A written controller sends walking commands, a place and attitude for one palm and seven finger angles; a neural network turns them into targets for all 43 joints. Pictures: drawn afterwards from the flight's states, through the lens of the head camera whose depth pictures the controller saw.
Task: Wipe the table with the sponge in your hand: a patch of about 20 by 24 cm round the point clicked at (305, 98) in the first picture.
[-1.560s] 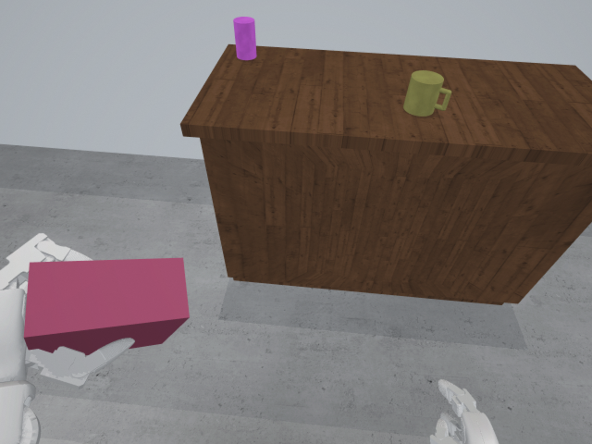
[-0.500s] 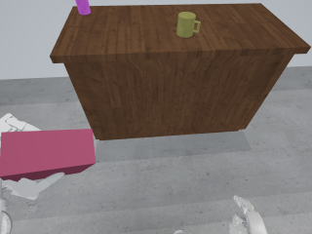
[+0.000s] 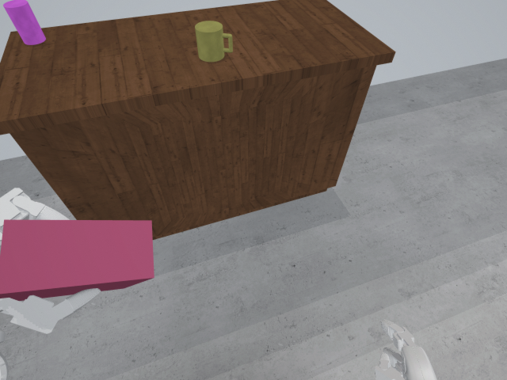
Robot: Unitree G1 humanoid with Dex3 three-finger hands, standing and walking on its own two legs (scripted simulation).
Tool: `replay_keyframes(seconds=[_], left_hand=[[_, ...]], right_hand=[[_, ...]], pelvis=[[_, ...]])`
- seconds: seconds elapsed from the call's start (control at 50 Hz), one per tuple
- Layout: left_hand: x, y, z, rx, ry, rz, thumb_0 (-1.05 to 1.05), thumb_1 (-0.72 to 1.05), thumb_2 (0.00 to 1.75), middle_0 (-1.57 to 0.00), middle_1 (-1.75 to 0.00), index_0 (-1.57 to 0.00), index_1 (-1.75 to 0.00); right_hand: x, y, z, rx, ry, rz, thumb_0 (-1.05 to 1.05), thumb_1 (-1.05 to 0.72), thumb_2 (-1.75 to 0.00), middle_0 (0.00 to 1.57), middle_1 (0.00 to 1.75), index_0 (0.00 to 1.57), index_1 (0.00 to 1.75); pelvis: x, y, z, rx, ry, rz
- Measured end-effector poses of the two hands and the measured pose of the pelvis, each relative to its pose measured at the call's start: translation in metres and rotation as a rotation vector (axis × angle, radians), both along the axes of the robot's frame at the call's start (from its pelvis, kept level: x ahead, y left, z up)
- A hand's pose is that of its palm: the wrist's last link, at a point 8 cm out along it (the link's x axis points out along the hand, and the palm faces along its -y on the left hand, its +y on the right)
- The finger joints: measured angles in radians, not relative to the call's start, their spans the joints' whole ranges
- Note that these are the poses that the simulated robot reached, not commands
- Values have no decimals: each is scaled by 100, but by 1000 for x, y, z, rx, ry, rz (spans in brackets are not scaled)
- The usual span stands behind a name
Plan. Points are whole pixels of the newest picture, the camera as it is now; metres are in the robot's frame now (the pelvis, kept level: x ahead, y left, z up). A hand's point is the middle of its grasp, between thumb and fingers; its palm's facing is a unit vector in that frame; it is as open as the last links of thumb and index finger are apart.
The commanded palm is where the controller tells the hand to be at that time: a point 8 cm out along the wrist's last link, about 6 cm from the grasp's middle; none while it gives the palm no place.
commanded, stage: take the last steps up to it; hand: left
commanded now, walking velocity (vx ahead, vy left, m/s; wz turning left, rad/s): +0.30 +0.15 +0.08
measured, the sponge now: (98, 260) +0.23 +0.19 +0.15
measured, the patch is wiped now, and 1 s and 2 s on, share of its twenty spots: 0.00 0.00 0.00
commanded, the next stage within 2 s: none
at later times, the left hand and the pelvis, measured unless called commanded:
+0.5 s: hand (42, 244) +0.23 +0.25 +0.17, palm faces +0.38 -0.81 -0.44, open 10.2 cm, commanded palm +0.18 +0.30 +0.18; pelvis +0.03 +0.01 +0.00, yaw +1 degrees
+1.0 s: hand (49, 172) +0.34 +0.29 +0.17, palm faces +0.41 -0.78 -0.48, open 10.1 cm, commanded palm +0.29 +0.34 +0.18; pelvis +0.14 +0.05 +0.00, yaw +2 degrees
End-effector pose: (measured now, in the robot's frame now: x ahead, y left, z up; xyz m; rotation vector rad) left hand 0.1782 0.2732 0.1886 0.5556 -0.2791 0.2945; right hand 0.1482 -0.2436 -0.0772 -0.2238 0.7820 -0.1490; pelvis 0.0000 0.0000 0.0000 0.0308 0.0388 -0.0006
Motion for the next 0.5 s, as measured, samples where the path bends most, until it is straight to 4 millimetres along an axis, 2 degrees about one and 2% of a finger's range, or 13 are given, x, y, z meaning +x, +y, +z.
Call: replay_keyframes(seconds=[0.08,0.2,0.28,0.34,0.42,0.5], left_hand=[[-6,9,-2,-28,-38,5,-1,-50,97,-74,-132,-75,-133],[-8,19,-11,-48,3,79,-1,-50,97,-74,-132,-75,-133],[0,10,-16,-37,-14,85,-1,-50,97,-74,-132,-75,-133],[7,3,-17,-68,-36,64,-1,-50,98,-74,-132,-75,-133],[12,3,-10,-58,-26,33,-1,-50,98,-74,-132,-75,-133],[17,14,-2,-25,-26,31,-1,-50,98,-74,-132,-75,-133]], right_hand=[[-11,-7,6,-52,-8,-31,1,-90,-90,20,30,20,30],[-15,4,2,-19,-35,-48,1,-90,-90,20,30,20,30],[-8,12,-19,28,-19,-12,1,-90,-90,20,30,20,30],[-4,17,-28,46,28,12,1,-90,-90,20,30,21,30],[3,21,-22,48,63,15,1,-90,-90,20,30,21,30],[15,26,-12,20,56,14,1,-90,-90,20,30,21,30]], pelvis=[[-2,8,-1,-20,-17,2],[9,8,1,-42,-35,7],[14,1,-10,-45,-52,8],[14,1,-10,-41,-64,28],[20,5,-2,-22,-55,28],[31,14,3,-1,-49,25]])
